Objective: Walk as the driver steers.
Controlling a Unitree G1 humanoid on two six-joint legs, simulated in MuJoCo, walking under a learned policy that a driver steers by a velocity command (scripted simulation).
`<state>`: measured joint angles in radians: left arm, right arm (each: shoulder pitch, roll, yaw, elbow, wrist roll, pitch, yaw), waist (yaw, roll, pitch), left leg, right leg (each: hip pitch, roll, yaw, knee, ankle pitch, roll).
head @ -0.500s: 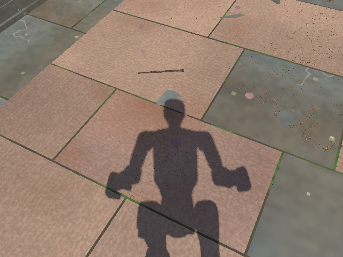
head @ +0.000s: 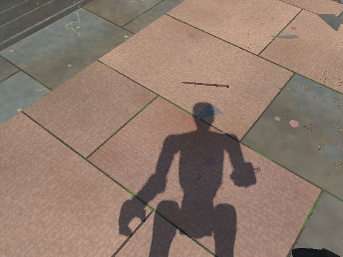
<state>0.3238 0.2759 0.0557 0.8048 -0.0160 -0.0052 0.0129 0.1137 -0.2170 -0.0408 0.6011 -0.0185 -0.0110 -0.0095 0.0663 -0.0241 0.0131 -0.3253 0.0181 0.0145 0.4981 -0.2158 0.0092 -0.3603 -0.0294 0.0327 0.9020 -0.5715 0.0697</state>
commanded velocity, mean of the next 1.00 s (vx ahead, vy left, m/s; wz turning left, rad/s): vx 0.02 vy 0.00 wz -0.50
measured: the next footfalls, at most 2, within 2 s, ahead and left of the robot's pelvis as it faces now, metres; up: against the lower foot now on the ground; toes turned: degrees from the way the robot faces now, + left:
right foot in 0.30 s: +0.07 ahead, -0.14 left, +0.00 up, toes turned -13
left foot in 0.80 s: +0.15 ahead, +0.06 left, +0.00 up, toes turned -34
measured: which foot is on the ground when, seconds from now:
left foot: down 0.00-0.32, up 0.34-0.78, down 0.80-1.00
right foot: up 0.00-0.28, down 0.30-0.80, up 0.82-1.00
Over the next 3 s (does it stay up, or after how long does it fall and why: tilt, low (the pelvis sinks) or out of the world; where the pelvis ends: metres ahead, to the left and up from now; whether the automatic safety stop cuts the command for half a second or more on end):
stays up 0.27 -0.20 -0.02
